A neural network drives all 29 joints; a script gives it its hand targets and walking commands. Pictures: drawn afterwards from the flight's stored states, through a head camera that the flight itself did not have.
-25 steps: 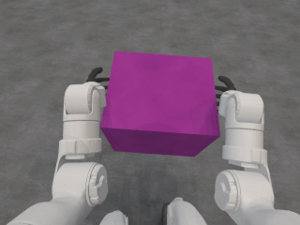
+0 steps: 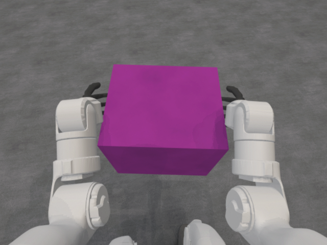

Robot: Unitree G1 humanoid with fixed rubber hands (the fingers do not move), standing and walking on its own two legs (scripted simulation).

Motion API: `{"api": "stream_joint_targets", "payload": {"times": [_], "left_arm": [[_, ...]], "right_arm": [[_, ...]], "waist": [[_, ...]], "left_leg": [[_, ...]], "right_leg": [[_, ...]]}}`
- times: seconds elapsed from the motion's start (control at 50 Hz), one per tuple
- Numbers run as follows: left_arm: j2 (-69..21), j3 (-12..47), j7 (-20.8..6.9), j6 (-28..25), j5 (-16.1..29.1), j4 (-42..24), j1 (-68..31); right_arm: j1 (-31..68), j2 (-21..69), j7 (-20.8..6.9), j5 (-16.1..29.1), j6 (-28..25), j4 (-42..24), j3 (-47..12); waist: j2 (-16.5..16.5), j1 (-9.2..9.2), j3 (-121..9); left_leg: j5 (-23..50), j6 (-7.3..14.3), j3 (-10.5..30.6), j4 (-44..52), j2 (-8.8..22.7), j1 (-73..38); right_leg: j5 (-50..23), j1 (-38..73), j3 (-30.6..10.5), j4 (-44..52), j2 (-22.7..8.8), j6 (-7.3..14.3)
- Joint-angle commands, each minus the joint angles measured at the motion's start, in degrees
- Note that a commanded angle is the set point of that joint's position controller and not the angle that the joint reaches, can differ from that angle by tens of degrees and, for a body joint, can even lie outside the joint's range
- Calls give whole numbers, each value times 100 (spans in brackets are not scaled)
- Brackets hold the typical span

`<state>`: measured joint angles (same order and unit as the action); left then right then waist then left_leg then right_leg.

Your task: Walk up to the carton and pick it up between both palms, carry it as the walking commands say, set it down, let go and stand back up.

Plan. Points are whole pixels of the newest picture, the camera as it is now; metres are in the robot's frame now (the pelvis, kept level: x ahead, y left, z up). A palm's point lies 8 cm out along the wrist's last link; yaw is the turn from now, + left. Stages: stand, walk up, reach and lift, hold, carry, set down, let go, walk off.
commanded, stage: carry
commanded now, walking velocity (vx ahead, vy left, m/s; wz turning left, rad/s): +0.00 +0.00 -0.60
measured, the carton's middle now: (163, 124) +0.39 +0.03 +0.02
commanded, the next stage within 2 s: none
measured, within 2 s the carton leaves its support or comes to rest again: neither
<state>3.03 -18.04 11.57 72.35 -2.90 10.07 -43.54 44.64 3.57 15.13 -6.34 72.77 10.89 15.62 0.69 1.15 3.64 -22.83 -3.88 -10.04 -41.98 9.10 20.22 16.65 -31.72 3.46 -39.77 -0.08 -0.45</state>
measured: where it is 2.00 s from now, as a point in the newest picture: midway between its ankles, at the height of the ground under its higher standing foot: outside the picture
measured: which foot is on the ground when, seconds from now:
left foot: down 0.00-0.02, up 0.04-0.24, down 0.26-1.00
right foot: down 0.00-0.30, up 0.32-0.44, down 0.46-1.00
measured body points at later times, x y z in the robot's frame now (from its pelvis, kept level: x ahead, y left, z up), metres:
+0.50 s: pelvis -0.06 -0.02 +0.00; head +0.01 -0.03 +0.45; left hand +0.36 +0.06 +0.09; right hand +0.26 -0.27 +0.08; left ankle -0.03 +0.13 -0.71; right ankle -0.02 -0.14 -0.71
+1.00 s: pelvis -0.12 -0.01 +0.01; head -0.10 -0.02 +0.46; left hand +0.29 +0.05 +0.12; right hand +0.19 -0.27 +0.12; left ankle -0.06 +0.12 -0.71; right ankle -0.02 -0.14 -0.71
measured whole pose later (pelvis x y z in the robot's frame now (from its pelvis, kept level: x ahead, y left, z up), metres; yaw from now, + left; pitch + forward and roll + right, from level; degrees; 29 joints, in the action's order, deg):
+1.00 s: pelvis -0.12 -0.01 +0.01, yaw -15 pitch +2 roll +2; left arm 0.4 -17.0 11.7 70.6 -5.9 13.0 -43.7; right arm 43.7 0.6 12.0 -6.6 71.1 14.2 15.4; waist 1.3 -1.1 0.6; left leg -17.2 -1.9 -5.8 -37.6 3.9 21.5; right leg 4.8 -29.7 4.8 -32.8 -2.9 2.2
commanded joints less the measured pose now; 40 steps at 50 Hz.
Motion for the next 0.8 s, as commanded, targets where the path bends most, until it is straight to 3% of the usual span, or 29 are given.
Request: {"api": "stream_joint_targets", "payload": {"times": [0.0, 0.02, 0.04, 0.08, 0.14, 0.18, 0.2, 0.22, 0.24, 0.26, 0.28, 0.3, 0.34, 0.4, 0.42, 0.44, 0.46, 0.48, 0.5, 0.52, 0.56, 0.58, 0.6, 0.64, 0.66, 0.7, 0.72, 0.74, 0.78], "left_arm": [[-6832, 3356, -2280, -62, 2645, 182, -4018], [-6743, 3409, -2281, -144, 2728, 93, -4848], [-6680, 3365, -2257, -141, 2608, 380, -4646], [-6812, 3146, -2320, -82, 2353, 452, -3847], [-6593, 3054, -2201, -197, 2439, -140, -4980], [-6500, 3031, -2123, -232, 2416, -353, -5729], [-6489, 2888, -2109, -150, 2325, -51, -5470], [-6520, 2890, -2142, -131, 2251, -158, -4976], [-6630, 2851, -2137, -94, 2126, -49, -4601], [-6788, 2795, -2182, -67, 2147, 150, -4359], [-6687, 3139, -2177, -178, 2423, -456, -5530], [-6882, 3174, -2174, -197, 2481, -575, -5421], [-6893, 3394, -2080, -299, 2764, -1394, -5811], [-6986, 3276, -2143, -143, 2347, -599, -3501], [-7149, 3322, -2181, -122, 2384, -540, -3099], [-6964, 3462, -2178, -192, 2505, -821, -3836], [-7009, 3623, -2205, -188, 2596, -797, -4015], [-6862, 3593, -2205, -262, 2467, -858, -3755], [-6670, 3709, -2203, -353, 2565, -710, -4547], [-6562, 3644, -2182, -336, 2442, -830, -4256], [-6451, 3653, -2110, -325, 2355, -1165, -4238], [-6621, 3586, -2120, -286, 2272, -1087, -3594], [-6543, 3535, -2090, -358, 2217, -1240, -3766], [-6474, 3568, -2078, -318, 2234, -1076, -4064], [-6449, 3541, -2042, -350, 2222, -1114, -4094], [-6499, 3740, -2007, -362, 2300, -1325, -4389], [-6393, 3747, -2005, -353, 2323, -1274, -4448], [-6407, 3710, -2017, -356, 2272, -1190, -4400], [-6424, 3862, -2029, -492, 2507, -1461, -5354]], "right_arm": [[4115, 5712, -2359, 2367, -244, -531, -2692], [4834, 5790, -2399, 2560, -260, -578, -2885], [4911, 5772, -2407, 2624, -260, -442, -2802], [4504, 5935, -2527, 2662, -283, -418, -2854], [5330, 6038, -2592, 3067, -324, -536, -3041], [5833, 6006, -2578, 3142, -306, -462, -3050], [5556, 6073, -2581, 3114, -271, -181, -2904], [5270, 6103, -2606, 3092, -299, -351, -2858], [5107, 6202, -2620, 3059, -324, -490, -2782], [4849, 6270, -2609, 2952, -307, -375, -2743], [5855, 6238, -2545, 3060, -432, -812, -3009], [5879, 6135, -2552, 3021, -450, -1299, -3095], [5788, 6197, -2558, 3192, -340, -1540, -3078], [3889, 6116, -2576, 2687, -182, -1182, -2841], [3237, 6090, -2578, 2527, -195, -1177, -2802], [3972, 6003, -2603, 2701, -247, -1431, -3003], [4215, 5889, -2540, 2693, -294, -1632, -3165], [4058, 5995, -2542, 2732, -297, -1790, -3299], [5391, 5812, -2539, 3007, -363, -2064, -3632], [4747, 5822, -2521, 2911, -297, -1610, -3567], [4161, 6031, -2621, 2989, -274, -1078, -3562], [3576, 6142, -2655, 2906, -240, -1052, -3488], [4078, 6090, -2681, 3005, -322, -1407, -3666], [4720, 6053, -2641, 3118, -359, -1598, -3773], [4991, 6060, -2643, 3207, -407, -1756, -3775], [4940, 5960, -2678, 3205, -427, -1493, -3657], [4755, 5775, -2675, 3170, -418, -1218, -3544], [4401, 5888, -2688, 3073, -404, -934, -3422], [5299, 5928, -2667, 3205, -372, -1290, -3613]], "waist": [[581, -55, -4504], [1264, -44, -4202], [904, -22, -4369], [227, 17, -4299], [843, -2, -4513], [1381, -49, -4117], [1321, -123, -4118], [967, -191, -4179], [-619, -347, -4037], [-2104, -265, -3837], [-1818, -132, -3398], [-894, -131, -3629], [-784, -143, -3964], [-1335, -168, -4070], [-1438, -169, -4180], [-1412, -133, -4361], [-768, -139, -4438], [196, -98, -4720], [1132, -46, -4663], [1104, -13, -4813], [717, -31, -4881], [833, -51, -4784], [1163, -46, -4680], [1165, -141, -4572], [473, -159, -4777], [-801, -135, -5024], [-1272, -104, -4808], [-1170, -115, -4679], [302, -166, -4553]], "left_leg": [[428, -222, 380, -1292, 93, 678], [-1610, -305, 435, -1403, -445, 1626], [-1448, -198, 751, -1533, -380, 1339], [-1254, -196, 762, -1586, -476, 1211], [-729, -77, 939, -1409, -539, 802], [-653, 49, 526, -458, -821, -302], [-616, 213, 275, 190, -891, -1362], [-546, 346, 127, 1020, -899, -1865], [-1379, 699, 1553, 2271, 75, -2005], [-1372, 1159, 3538, 2626, 1706, -1840], [-476, 1299, 3089, 2345, 1970, -1168], [1646, 1137, 2358, 1717, 1725, -1330], [4894, 665, 1243, 765, 1220, -2076], [5239, 421, 495, 68, 745, -1968], [5347, 263, 610, -168, 772, -1730], [4646, 155, 631, -301, 659, -1298], [3019, 44, 500, -599, 477, -553], [1349, -121, 406, -680, 112, 288], [-987, -86, 361, -721, -237, 738], [-1374, -31, 525, -995, -414, 786], [-1116, 47, 730, -1034, -362, 737], [-869, 47, 766, -849, -284, 726], [-634, 124, 577, -118, -519, 353], [443, 253, 493, 1006, -484, -441], [1276, 377, 755, 1367, -265, -1067], [3832, 626, 1570, 752, 626, -1709], [3471, 639, 1374, 762, 623, -1366], [2550, 547, 1216, 842, 416, -1077], [767, 371, 857, 690, -29, -359]], "right_leg": [[-3705, 3771, -2148, 835, -1317, 673], [-5458, 3907, -2954, 669, -1887, 1080], [-5902, 3649, -2654, 551, -1805, 1165], [-3863, 3399, -2696, 1003, -1682, 874], [-637, 2640, -2678, 1595, -1470, 698], [1006, 1342, -1816, 2303, -1119, 247], [791, 755, -1132, 2390, -782, -184], [951, 479, -649, 2109, -468, -426], [1076, -60, -119, 628, 115, -479], [1098, -690, 70, -1125, 318, -245], [927, -641, -616, -1340, -371, -83], [613, -269, -537, -1366, -404, -65], [397, 138, -190, -736, -149, -10], [-372, 1370, 412, 782, 161, -137], [-907, 1854, 151, 1172, -47, -59], [-1858, 2443, -283, 1055, -339, 97], [-3878, 3065, -790, 871, -912, 183], [-6322, 3739, -1268, 80, -1605, 632], [-6368, 3733, -1553, 234, -1760, 899], [-5939, 3808, -1787, 581, -1856, 881], [-4941, 3762, -1708, 721, -1819, 823], [-4858, 3742, -1416, 577, -1702, 773], [-4605, 3471, -1044, 573, -1535, 675], [-3385, 2939, -542, 459, -1112, 432], [-3155, 2639, -525, 378, -1013, 368], [-1299, 1973, -397, 472, -637, 237], [-164, 2173, -309, 866, -475, 257], [-452, 2457, -304, 971, -495, 328], [-1572, 2966, -814, 959, -994, 455]]}}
